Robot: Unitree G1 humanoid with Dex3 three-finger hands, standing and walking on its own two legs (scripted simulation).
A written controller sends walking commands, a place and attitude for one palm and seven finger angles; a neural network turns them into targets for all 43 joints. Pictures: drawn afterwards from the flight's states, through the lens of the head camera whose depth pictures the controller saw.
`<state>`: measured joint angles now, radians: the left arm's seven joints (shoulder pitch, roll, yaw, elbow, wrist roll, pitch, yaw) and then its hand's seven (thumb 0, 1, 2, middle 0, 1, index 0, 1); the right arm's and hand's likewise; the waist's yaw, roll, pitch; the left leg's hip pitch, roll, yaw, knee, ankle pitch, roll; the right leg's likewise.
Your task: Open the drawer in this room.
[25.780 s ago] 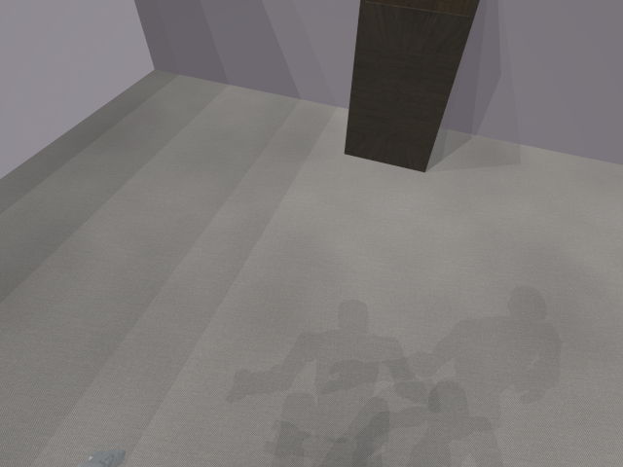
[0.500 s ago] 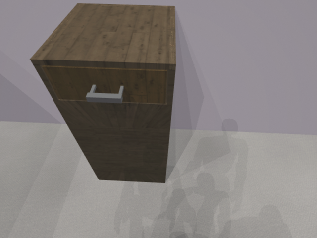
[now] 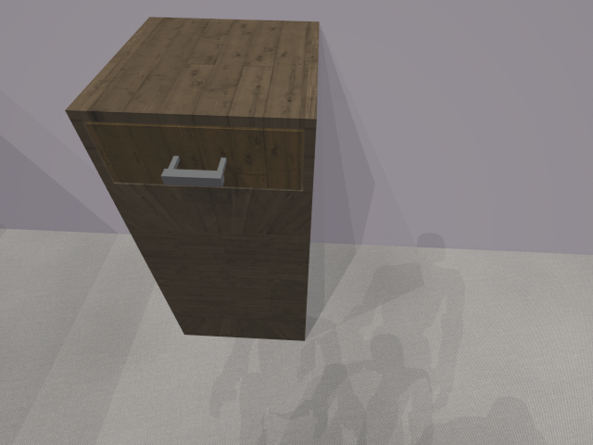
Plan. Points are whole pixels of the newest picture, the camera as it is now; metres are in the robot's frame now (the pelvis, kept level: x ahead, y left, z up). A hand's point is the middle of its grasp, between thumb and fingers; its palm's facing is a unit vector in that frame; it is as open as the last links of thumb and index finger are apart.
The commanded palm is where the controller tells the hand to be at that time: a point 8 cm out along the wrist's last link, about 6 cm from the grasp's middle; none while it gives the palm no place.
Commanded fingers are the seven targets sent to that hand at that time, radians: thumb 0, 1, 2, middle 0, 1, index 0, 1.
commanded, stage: come to a stop and stand still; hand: left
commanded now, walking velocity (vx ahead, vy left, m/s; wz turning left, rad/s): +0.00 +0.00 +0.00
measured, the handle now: (196, 170) +0.56 +0.22 +0.04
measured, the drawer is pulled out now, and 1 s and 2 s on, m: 0.00 0.00 0.00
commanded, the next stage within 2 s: look again from close up in 0.14 s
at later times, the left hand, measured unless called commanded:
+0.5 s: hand out of the picture -0.01 +0.20 -0.18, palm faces +0.04 -0.98 -0.19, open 7.3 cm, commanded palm none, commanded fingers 0.00 0.90 0.90 -0.20 -0.30 -0.20 -0.30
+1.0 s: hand out of the picture +0.11 +0.24 -0.11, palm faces -0.11 -0.84 -0.54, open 7.3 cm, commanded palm +0.13 +0.26 -0.05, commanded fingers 0.00 0.71 0.82 -0.21 -0.42 -0.21 -0.42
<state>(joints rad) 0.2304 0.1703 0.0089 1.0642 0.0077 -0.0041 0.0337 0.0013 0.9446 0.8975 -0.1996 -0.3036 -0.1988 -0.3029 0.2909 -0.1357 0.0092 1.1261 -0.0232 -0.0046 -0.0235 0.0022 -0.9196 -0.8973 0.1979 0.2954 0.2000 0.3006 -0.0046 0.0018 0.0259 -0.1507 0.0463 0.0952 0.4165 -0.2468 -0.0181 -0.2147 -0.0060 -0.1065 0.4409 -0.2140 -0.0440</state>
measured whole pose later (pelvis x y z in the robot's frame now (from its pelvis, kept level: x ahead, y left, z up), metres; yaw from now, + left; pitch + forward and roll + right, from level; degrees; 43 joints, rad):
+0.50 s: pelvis +0.00 +0.03 +0.00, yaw +0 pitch -1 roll +0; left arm 0.31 0.12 -0.01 1.12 0.01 -0.02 0.04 0.01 0.92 0.90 -0.20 -0.30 -0.20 -0.30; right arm 0.34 -0.12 0.02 1.09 -0.03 -0.02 -0.02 0.00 -0.92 -0.90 0.20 0.30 0.20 0.30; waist 0.00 0.02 0.01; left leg -0.18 0.00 0.09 0.49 -0.29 0.03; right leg -0.24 -0.05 -0.10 0.49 -0.24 0.00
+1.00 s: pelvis +0.01 +0.04 -0.01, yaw +0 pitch +1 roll +1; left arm 0.48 0.25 -0.10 0.31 0.24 0.13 0.20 0.05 0.93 0.88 -0.21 -0.32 -0.20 -0.32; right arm 0.37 -0.20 0.00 0.92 0.03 -0.23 -0.09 0.03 -0.94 -0.90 0.20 0.30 0.20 0.30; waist 0.02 0.01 0.00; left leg -0.20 -0.03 0.11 0.50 -0.31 0.04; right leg -0.30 -0.07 -0.05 0.59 -0.30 0.00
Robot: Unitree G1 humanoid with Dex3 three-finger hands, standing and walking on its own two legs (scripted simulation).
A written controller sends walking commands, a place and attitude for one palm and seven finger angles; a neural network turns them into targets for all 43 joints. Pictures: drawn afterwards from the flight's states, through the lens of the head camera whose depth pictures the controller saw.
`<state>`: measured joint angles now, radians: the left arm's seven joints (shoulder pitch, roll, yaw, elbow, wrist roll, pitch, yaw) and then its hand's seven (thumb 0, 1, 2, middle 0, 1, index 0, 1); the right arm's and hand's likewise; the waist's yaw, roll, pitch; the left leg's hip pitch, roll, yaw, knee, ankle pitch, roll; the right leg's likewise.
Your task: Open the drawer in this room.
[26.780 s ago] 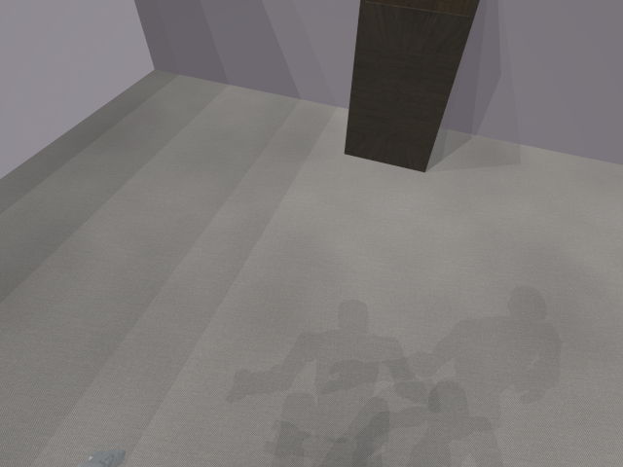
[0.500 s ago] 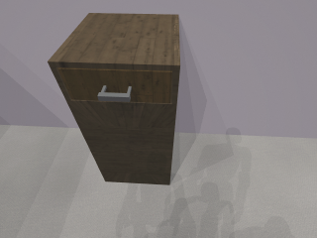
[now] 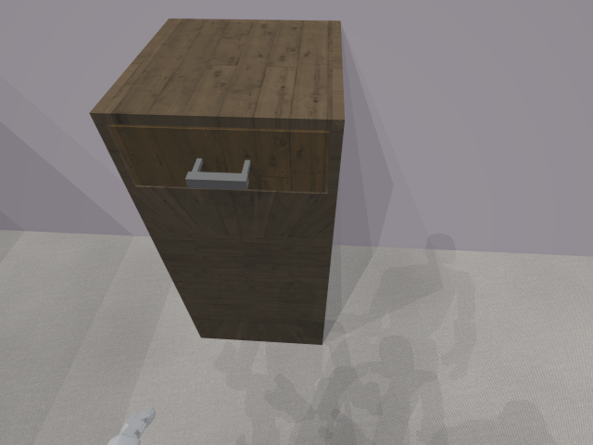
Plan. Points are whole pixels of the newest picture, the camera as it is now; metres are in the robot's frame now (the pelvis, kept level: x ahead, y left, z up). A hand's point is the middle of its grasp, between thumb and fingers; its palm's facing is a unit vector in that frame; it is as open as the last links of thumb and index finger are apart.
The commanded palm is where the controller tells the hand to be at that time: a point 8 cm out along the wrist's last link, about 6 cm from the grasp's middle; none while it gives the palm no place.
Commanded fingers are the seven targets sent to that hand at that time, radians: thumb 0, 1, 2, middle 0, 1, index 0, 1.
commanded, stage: raise the hand with hooked fingers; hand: left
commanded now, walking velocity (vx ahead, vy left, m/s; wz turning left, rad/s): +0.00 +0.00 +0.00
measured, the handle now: (220, 172) +0.55 +0.18 +0.05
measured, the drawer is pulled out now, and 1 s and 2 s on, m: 0.00 0.00 0.00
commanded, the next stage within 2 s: move the hooked fingers above the handle in 1.76 s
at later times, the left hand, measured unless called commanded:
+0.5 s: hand (144, 387) +0.19 +0.21 +0.00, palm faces +0.08 -0.09 -0.99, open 9.9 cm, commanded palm +0.17 +0.21 +0.06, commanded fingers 0.00 0.13 0.57 -0.25 -0.80 -0.25 -0.80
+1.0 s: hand (135, 297) +0.27 +0.22 +0.09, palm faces +0.10 -0.08 -0.99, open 12.8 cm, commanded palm +0.24 +0.22 +0.15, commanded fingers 0.00 -0.45 0.32 -0.30 -1.17 -0.30 -1.17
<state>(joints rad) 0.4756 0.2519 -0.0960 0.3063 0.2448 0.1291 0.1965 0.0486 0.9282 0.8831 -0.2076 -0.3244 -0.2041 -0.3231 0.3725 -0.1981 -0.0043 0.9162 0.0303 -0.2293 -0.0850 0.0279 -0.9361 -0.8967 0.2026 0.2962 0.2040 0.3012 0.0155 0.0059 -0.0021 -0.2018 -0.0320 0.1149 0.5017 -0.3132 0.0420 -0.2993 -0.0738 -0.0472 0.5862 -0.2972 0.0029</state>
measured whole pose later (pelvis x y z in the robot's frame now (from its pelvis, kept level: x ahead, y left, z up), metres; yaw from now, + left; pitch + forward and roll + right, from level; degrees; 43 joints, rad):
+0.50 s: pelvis -0.01 -0.05 -0.03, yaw +2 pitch +7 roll +1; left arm 0.33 0.38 -0.02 -0.05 1.02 -0.01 0.39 0.00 0.34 0.66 -0.26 -0.66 -0.26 -0.66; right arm 0.02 -0.21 -0.01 0.54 -0.08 0.08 0.03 0.01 -0.91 -0.90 0.20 0.30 0.20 0.30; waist 0.12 0.02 -0.06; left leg -0.49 0.04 0.05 0.79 -0.42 -0.02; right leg -0.55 -0.03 -0.10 0.81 -0.39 -0.06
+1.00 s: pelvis +0.00 -0.02 +0.00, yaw +1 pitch +2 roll +1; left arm 0.11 0.45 -0.03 -0.10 0.93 0.02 0.16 0.00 -0.23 0.41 -0.30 -1.03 -0.30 -1.03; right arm 0.11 -0.27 -0.04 0.63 -0.01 0.10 -0.01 0.01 -0.91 -0.90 0.20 0.30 0.20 0.30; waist 0.09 0.08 0.00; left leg -0.22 0.00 0.08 0.49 -0.30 0.02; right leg -0.29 -0.04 -0.08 0.53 -0.27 -0.01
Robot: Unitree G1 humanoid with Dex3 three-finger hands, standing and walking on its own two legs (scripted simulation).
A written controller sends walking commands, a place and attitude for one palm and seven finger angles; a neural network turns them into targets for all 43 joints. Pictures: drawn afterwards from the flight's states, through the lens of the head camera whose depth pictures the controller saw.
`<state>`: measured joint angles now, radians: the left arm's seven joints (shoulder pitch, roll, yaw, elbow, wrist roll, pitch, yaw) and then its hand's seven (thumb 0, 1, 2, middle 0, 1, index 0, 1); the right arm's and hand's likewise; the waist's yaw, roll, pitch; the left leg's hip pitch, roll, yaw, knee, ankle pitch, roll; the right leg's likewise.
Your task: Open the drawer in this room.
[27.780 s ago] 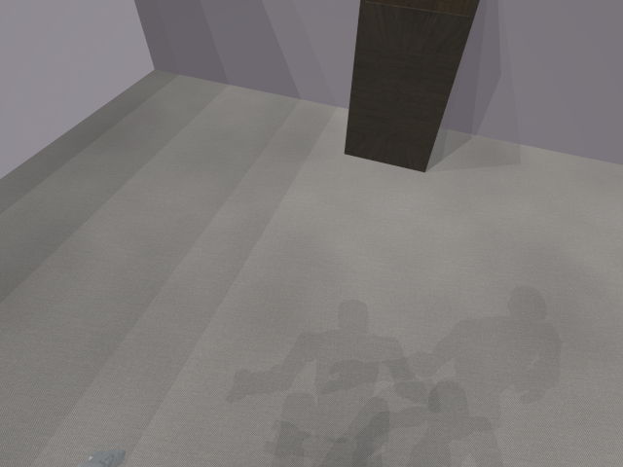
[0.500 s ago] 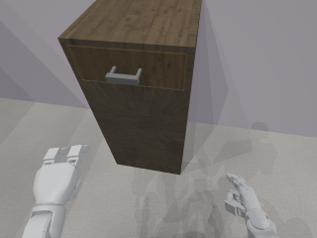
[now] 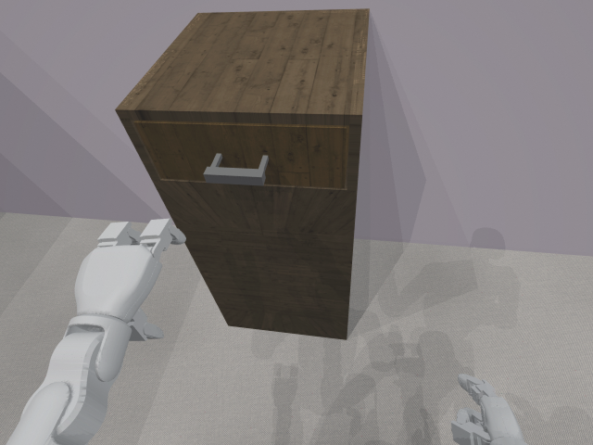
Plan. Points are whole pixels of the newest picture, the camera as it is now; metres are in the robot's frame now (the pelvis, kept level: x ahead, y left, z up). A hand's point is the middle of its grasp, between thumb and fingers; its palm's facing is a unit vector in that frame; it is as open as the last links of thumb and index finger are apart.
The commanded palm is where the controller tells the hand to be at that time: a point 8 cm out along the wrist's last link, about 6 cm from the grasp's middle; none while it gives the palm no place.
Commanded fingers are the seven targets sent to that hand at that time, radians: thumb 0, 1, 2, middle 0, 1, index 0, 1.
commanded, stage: raise the hand with hooked fingers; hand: left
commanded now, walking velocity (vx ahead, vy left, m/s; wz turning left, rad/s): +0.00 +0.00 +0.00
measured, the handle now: (237, 168) +0.55 +0.19 +0.05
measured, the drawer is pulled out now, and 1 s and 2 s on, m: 0.00 0.00 0.00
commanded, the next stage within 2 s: move the hooked fingers above the handle in 0.76 s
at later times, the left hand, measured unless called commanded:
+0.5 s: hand (105, 228) +0.30 +0.27 +0.16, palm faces +0.07 -0.06 -1.00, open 13.8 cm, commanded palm +0.26 +0.26 +0.22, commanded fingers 0.00 -0.50 0.30 -0.30 -1.20 -0.30 -1.20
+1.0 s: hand (127, 246) +0.29 +0.25 +0.14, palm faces +0.04 -0.04 -1.00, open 13.8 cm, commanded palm +0.28 +0.25 +0.21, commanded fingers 0.00 -0.50 0.30 -0.30 -1.20 -0.30 -1.20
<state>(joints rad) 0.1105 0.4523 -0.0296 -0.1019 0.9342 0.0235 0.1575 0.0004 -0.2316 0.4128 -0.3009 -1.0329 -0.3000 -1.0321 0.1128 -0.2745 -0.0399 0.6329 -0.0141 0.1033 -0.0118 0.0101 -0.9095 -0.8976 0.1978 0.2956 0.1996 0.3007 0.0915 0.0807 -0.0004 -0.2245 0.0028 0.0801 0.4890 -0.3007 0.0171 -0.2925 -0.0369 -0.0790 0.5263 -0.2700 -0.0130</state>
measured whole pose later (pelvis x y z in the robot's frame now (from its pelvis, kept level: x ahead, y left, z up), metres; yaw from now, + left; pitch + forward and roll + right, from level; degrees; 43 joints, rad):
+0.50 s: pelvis -0.01 +0.02 +0.01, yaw +1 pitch -1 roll +0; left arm -0.21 0.58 0.00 -0.03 0.83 0.03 -0.14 0.00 -0.49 0.30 -0.32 -1.20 -0.32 -1.20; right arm 0.11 -0.26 0.02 0.62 0.01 0.14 0.02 0.01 -0.91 -0.90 0.20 0.30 0.20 0.30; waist 0.09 0.10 0.02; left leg -0.14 -0.02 0.07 0.37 -0.22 0.04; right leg -0.18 -0.05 -0.09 0.38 -0.18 0.01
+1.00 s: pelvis -0.03 +0.01 +0.01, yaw +1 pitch -1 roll +0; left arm -0.23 0.55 -0.05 0.05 0.86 0.00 -0.10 0.00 -0.49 0.30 -0.32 -1.21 -0.32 -1.20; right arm 0.10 -0.26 0.01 0.64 0.02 0.12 0.00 0.01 -0.91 -0.90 0.20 0.30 0.20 0.30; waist 0.09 0.10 0.03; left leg -0.16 -0.01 0.06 0.37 -0.20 0.03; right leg -0.21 -0.04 -0.10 0.39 -0.16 -0.01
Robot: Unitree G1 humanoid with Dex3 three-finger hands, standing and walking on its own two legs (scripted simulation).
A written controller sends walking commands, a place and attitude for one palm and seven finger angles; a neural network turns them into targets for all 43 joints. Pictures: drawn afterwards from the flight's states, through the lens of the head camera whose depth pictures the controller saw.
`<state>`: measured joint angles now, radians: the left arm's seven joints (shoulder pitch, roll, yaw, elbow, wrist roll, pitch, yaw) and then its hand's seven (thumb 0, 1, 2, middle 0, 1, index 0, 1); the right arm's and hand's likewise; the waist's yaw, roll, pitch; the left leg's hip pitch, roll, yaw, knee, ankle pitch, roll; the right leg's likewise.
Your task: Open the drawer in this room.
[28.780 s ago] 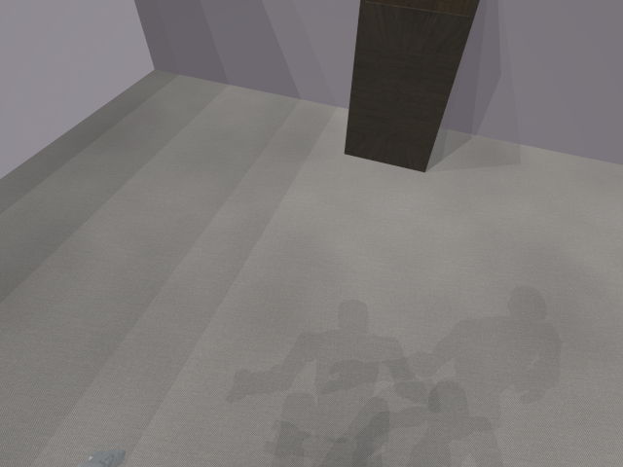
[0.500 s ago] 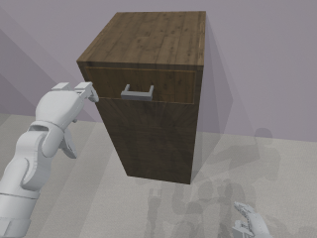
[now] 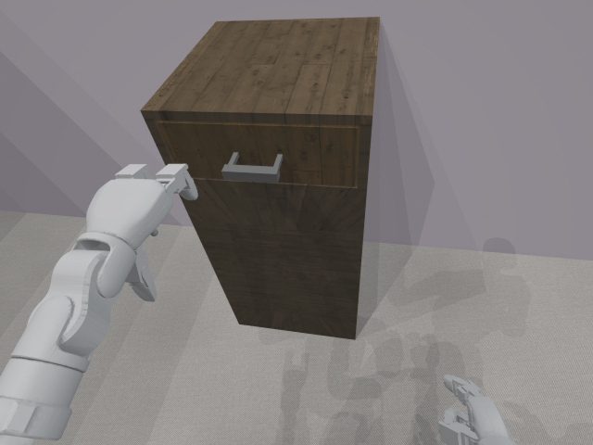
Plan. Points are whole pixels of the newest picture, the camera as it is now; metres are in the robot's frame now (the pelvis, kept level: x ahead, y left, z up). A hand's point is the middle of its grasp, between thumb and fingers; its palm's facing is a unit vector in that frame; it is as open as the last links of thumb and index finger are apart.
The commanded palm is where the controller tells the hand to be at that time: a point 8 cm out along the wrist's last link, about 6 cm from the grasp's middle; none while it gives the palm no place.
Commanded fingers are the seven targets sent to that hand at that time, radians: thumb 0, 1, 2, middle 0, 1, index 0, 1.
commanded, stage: move the hooked fingers above the handle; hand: left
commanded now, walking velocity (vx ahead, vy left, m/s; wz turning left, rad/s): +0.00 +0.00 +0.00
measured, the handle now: (253, 165) +0.58 +0.18 +0.04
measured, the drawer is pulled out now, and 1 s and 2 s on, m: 0.00 0.00 0.00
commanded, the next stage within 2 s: none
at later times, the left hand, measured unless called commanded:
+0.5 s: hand (206, 199) +0.41 +0.20 +0.11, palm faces -0.01 -0.04 -1.00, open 13.8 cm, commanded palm +0.39 +0.21 +0.18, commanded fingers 0.00 -0.50 0.30 -0.30 -1.20 -0.30 -1.20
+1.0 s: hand (228, 180) +0.47 +0.18 +0.10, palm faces -0.02 -0.02 -1.00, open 13.8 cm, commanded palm +0.46 +0.19 +0.16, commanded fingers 0.00 -0.50 0.30 -0.30 -1.20 -0.30 -1.20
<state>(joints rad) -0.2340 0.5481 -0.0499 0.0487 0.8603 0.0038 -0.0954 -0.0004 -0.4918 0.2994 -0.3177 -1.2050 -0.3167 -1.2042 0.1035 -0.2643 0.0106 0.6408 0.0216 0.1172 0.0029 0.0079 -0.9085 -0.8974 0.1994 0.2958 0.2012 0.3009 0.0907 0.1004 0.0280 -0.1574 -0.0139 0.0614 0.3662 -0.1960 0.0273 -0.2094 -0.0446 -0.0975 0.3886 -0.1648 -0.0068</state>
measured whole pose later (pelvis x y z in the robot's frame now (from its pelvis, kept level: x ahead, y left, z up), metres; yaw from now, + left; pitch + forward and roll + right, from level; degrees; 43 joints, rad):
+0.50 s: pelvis +0.02 -0.01 +0.00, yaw -1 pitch +4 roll +1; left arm -0.49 0.51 -0.09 0.38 0.91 -0.08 -0.03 0.00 -0.49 0.30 -0.32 -1.20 -0.32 -1.20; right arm 0.20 -0.29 -0.03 0.66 0.03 0.13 -0.02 0.01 -0.91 -0.90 0.20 0.30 0.20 0.30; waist 0.04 0.08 0.00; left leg -0.24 0.00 0.08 0.39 -0.23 0.02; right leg -0.30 -0.03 -0.08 0.43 -0.20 -0.02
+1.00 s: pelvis +0.04 +0.00 -0.01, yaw -1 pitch +7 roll +0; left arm -0.69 0.44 -0.18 0.62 0.97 -0.02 0.03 0.00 -0.49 0.30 -0.32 -1.20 -0.32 -1.20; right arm 0.19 -0.25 -0.02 0.66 0.03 0.14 -0.02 0.00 -0.91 -0.90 0.20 0.30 0.20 0.30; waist 0.03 0.06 -0.05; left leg -0.31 -0.01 0.07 0.46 -0.28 0.02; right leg -0.37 -0.04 -0.08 0.49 -0.24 -0.01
